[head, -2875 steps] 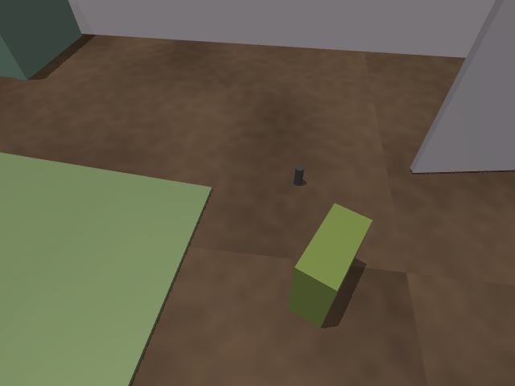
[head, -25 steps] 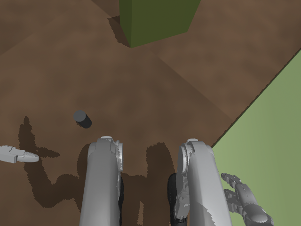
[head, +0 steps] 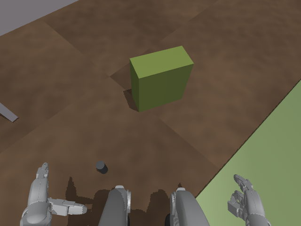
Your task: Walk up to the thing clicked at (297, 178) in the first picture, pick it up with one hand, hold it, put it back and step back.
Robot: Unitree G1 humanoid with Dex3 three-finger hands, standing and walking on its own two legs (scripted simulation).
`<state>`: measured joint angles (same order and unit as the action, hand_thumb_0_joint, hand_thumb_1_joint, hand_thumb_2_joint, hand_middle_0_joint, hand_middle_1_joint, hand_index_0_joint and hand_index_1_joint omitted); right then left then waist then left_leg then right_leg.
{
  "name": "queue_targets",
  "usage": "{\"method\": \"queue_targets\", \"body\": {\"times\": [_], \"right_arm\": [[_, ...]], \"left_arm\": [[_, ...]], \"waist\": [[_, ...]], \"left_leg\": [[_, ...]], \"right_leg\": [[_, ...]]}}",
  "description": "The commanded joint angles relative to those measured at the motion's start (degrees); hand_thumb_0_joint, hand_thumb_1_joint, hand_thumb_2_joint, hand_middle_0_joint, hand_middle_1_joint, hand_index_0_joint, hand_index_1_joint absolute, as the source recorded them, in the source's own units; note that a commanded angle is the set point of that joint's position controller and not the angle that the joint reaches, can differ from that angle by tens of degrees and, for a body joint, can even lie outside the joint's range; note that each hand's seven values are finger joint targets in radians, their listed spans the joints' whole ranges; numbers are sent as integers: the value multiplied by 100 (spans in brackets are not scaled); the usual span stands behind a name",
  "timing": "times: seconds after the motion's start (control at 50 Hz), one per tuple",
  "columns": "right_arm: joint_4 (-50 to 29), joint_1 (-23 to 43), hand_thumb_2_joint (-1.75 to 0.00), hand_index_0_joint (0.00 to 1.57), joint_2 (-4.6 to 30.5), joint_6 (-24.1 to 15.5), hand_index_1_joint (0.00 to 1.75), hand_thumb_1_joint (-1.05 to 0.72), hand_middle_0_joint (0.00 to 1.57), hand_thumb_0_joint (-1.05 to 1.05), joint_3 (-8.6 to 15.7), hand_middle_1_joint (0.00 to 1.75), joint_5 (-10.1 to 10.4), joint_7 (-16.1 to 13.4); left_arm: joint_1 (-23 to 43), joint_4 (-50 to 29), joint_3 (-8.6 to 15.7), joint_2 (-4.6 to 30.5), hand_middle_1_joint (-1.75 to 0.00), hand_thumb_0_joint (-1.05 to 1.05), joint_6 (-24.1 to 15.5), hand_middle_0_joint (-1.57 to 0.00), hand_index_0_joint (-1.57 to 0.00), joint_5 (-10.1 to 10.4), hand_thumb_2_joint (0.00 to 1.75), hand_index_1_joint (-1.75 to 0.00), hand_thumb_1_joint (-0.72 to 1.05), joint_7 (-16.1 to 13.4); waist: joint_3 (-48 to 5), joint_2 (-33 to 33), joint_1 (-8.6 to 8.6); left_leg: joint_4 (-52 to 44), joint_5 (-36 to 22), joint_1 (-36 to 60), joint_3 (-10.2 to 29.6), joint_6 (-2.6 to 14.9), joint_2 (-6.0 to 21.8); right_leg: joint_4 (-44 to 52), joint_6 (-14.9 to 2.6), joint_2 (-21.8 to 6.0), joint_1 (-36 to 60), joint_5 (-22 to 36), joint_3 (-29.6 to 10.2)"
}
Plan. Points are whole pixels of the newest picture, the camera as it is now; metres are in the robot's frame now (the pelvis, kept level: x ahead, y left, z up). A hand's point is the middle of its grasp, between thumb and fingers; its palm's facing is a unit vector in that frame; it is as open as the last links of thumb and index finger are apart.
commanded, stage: home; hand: left
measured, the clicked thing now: (102, 167) +0.39 +0.25 -0.56
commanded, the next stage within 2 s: none
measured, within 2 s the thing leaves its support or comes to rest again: neither
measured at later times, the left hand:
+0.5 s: hand (60, 189) +0.21 +0.20 +0.05, palm faces +0.13 -0.94 -0.30, open 17.3 cm
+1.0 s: hand (68, 198) +0.20 +0.18 +0.04, palm faces +0.13 -0.95 -0.28, open 17.6 cm
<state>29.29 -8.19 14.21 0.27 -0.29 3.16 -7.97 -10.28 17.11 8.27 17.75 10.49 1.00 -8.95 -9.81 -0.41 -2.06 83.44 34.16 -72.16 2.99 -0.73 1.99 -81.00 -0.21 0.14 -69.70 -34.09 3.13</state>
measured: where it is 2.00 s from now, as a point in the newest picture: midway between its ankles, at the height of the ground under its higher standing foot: outside the picture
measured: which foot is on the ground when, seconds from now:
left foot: down 0.00-1.00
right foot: down 0.00-1.00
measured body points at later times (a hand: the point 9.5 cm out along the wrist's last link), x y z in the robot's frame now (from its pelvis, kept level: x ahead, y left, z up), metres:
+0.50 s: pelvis +0.05 +0.01 +0.10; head +0.07 +0.02 +0.55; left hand +0.20 +0.25 +0.07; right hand +0.21 -0.22 +0.02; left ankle +0.04 +0.12 -0.59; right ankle +0.04 -0.12 -0.59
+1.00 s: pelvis +0.03 +0.00 +0.10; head +0.06 +0.00 +0.55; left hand +0.19 +0.23 +0.06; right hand +0.20 -0.24 +0.03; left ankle +0.04 +0.12 -0.59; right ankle +0.04 -0.12 -0.59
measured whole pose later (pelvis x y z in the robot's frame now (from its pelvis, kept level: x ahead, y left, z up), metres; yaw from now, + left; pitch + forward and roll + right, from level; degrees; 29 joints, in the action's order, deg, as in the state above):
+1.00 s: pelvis +0.03 +0.00 +0.10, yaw +2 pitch +7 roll -2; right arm 28.2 -16.1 12.2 -6.0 -1.8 0.9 -10.1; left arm -26.7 0.3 -0.9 11.6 15.4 1.0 -8.1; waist -5.7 -2.0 -1.5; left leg 54.8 26.4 -35.8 2.1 -0.9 2.0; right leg -52.2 -0.2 0.2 -33.3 -26.2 2.9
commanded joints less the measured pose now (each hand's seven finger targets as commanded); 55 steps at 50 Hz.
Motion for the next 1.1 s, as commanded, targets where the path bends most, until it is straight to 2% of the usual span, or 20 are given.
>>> {"method": "queue_targets", "body": {"times": [0.0,0.04,0.08,0.14,0.16,0.22,0.28,0.34,0.4,0.46,0.52,0.54,0.6,0.64,0.74,0.8,0.88,1.02,1.04,1.08], "right_arm": [[-712,-340,-90,20,640,-297,30,-90,20,0,219,30,-12,-192],[-729,-418,-90,20,604,-340,30,-90,20,0,189,30,-35,-246],[-774,-463,-90,20,569,-381,30,-90,20,0,158,30,-58,-290],[-872,-568,-90,20,511,-451,30,-90,20,0,139,30,-83,-354],[-889,-575,-90,20,499,-473,30,-90,20,0,125,30,-99,-362],[-1042,-550,-90,20,469,-560,30,-90,20,0,102,30,-109,-392],[-1105,-537,-90,20,412,-642,30,-90,20,0,78,30,-157,-400],[-1171,-542,-90,20,420,-697,30,-90,20,0,97,30,-174,-386],[-1193,-562,-90,20,430,-745,30,-90,20,0,122,30,-201,-362],[-1136,-585,-90,20,445,-793,30,-90,20,0,149,30,-234,-347],[-1145,-590,-90,20,450,-833,30,-90,20,0,152,30,-251,-329],[-1120,-609,-90,20,444,-849,30,-90,20,0,153,30,-267,-320],[-1091,-577,-90,20,461,-901,30,-90,20,0,155,30,-268,-321],[-1060,-522,-90,20,444,-923,30,-90,20,0,134,30,-267,-318],[-1042,-465,-90,20,462,-926,30,-90,20,0,134,30,-262,-300],[-1060,-394,-90,20,455,-912,30,-90,20,0,125,30,-247,-274],[-1049,-410,-90,20,454,-937,30,-90,20,0,145,30,-246,-260],[-1048,-352,-90,20,450,-983,30,-90,20,0,126,30,-230,-250],[-1005,-397,-90,20,467,-985,30,-90,20,0,155,30,-242,-264],[-1005,-369,-90,20,458,-1012,30,-90,20,0,145,30,-236,-261]], "left_arm": [[-251,-1353,225,836,-7,0,5,-6,-6,-52,10,-7,-48,-230],[-439,-1533,72,700,-6,0,119,-5,-5,-44,8,-6,-50,-266],[-571,-1765,-201,468,-6,0,225,-6,-5,-27,9,-6,-49,-292],[-940,-2169,-313,380,-7,0,352,-6,-6,-28,10,-7,-48,-326],[-1038,-2258,-458,272,-6,0,378,-5,-5,-32,7,-6,-53,-324],[-1345,-2756,-520,217,-6,0,441,-5,-5,-17,8,-6,-52,-326],[-1661,-2892,-671,47,-6,0,473,-5,-5,-29,7,-6,-52,-283],[-1789,-2957,-672,26,-6,0,447,-5,-5,-47,7,-6,-52,-214],[-1915,-2964,-638,2,-6,0,394,-5,-5,-61,8,-6,-51,-145],[-1761,-2877,-630,-40,-6,0,328,-5,-5,-105,6,-6,-54,-84],[-1635,-2963,-575,15,-5,0,259,-5,-5,-115,5,-5,-57,-62],[-1623,-3036,-607,-3,-5,0,243,-5,-5,-121,4,-5,-58,-45],[-1479,-3078,-613,14,-5,0,244,-5,-5,-120,4,-5,-58,-50],[-1485,-2955,-641,-21,-5,0,252,-5,-5,-113,4,-5,-57,-54],[-1649,-2760,-619,-38,-5,0,264,-5,-4,-93,3,-5,-59,-18],[-1609,-2668,-605,-51,-5,0,222,-5,-5,-83,4,-5,-58,13],[-1642,-2701,-520,-3,-5,0,198,-5,-5,-78,4,-5,-58,27],[-1358,-2732,-542,5,-5,0,152,-5,-5,-56,4,-5,-57,48],[-1346,-2784,-566,5,-6,0,140,-5,-5,-71,5,-6,-56,49],[-1486,-2709,-536,-9,-5,0,126,-5,-5,-71,4,-5,-58,42]], "waist": [[-1670,-474,66],[-1514,-517,51],[-1242,-510,-40],[-1038,-626,18],[-925,-619,-37],[-730,-521,44],[-347,-253,21],[-116,-61,14],[-159,46,6],[-145,-171,-40],[-271,-221,-16],[-496,-342,-5],[-494,-506,-6],[-366,-345,-42],[-242,-78,41],[-2,-34,50],[-181,-112,63],[-11,-87,7],[-161,-110,-6],[-121,-99,76]], "left_leg": [[-1930,-1306,2354,-166,160,-145],[-2199,-1515,2709,-166,137,-131],[-2488,-1606,2990,-184,117,-125],[-2902,-1720,3416,-168,87,-115],[-3017,-1753,3524,-125,75,-92],[-3303,-1833,3732,-37,67,-77],[-3493,-1815,3757,8,88,-63],[-3589,-1856,3761,-40,106,-83],[-3565,-2095,3855,-105,109,-111],[-3605,-2226,4007,-107,65,-91],[-3591,-2378,4107,-134,55,-112],[-3575,-2529,4219,-120,39,-107],[-3637,-2543,4342,-105,16,-103],[-3644,-2393,4291,-125,43,-113],[-3615,-2295,4106,-189,94,-163],[-3690,-1960,3990,-224,106,-170],[-3648,-2009,4060,-272,115,-191],[-3772,-1453,3977,-274,138,-187],[-3762,-1485,4084,-258,141,-179],[-3802,-1469,4032,-247,126,-176]], "right_leg": [[1945,-108,79,1994,1343,-67],[2192,-103,90,2282,1526,-40],[2454,-82,86,2517,1638,-15],[2790,-78,103,2897,1713,35],[2847,-78,123,2939,1735,75],[3048,-74,143,3190,1794,140],[3259,-59,182,3374,1773,218],[3434,-43,186,3514,1795,212],[3514,-29,181,3686,1990,168],[3467,-57,184,3694,2057,149],[3445,-57,165,3814,2193,98],[3419,-74,156,3908,2298,88],[3431,-79,166,3883,2274,84],[3516,-48,158,3915,2226,77],[3674,-9,127,4005,2254,48],[3779,3,110,3887,1950,32],[3804,17,88,3990,2059,-27],[3926,2,76,3834,1499,-52],[3904,6,87,3846,1519,-51],[3868,-17,100,3878,1466,-9]]}}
